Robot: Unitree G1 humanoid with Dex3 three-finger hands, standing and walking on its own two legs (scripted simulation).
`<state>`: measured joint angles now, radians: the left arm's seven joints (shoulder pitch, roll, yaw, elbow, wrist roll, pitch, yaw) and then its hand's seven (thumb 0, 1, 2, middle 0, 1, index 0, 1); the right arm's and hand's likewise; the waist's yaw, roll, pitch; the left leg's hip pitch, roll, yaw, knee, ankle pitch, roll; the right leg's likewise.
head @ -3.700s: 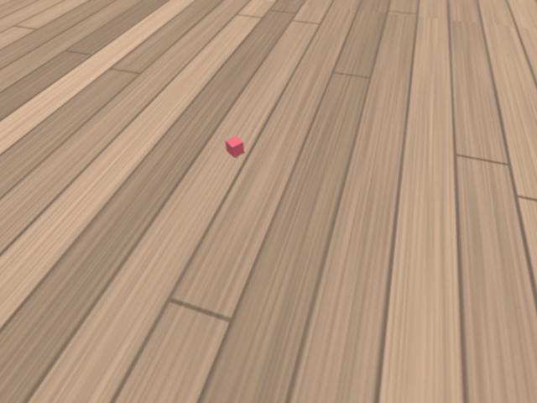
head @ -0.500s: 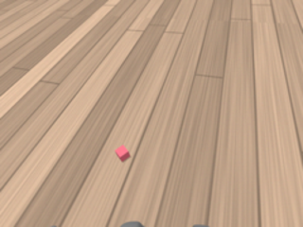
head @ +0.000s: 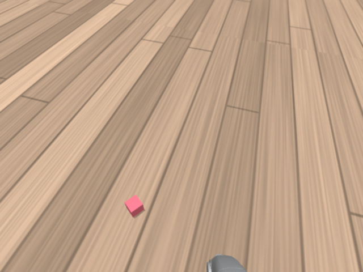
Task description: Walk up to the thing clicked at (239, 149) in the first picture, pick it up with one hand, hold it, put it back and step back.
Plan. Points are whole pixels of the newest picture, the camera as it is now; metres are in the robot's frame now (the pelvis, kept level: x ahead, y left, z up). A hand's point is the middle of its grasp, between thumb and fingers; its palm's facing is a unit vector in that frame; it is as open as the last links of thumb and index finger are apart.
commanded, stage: walk up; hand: left
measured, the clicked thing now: (134, 205) +0.56 +0.24 -0.73
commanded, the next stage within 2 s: stand in 1.90 s
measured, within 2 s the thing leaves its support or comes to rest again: neither
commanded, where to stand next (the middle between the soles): +0.16 -0.01 m, yaw +0 degrees
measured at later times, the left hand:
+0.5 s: hand (70, 266) +0.17 +0.28 -0.15, palm faces -0.03 -0.92 -0.40, open 7.4 cm
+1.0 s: hand (82, 253) +0.19 +0.25 -0.14, palm faces -0.02 -0.94 -0.35, open 7.4 cm
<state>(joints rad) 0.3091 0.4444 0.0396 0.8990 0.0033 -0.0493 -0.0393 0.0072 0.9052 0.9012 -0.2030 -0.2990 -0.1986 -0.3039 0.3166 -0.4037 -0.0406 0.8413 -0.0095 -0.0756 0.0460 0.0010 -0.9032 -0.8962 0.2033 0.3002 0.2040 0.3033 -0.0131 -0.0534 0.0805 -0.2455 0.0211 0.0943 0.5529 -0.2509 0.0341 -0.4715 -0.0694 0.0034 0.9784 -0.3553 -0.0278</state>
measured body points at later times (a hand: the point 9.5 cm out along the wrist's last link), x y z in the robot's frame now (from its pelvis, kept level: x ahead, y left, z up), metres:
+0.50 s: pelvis +0.08 +0.01 -0.02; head +0.09 +0.00 +0.43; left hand +0.17 +0.33 -0.13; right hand +0.13 -0.32 -0.14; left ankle +0.14 +0.13 -0.73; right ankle +0.14 -0.14 -0.73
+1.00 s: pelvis +0.12 +0.00 +0.01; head +0.13 -0.01 +0.46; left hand +0.20 +0.30 -0.12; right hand +0.24 -0.31 -0.11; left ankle +0.14 +0.13 -0.73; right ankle +0.13 -0.14 -0.73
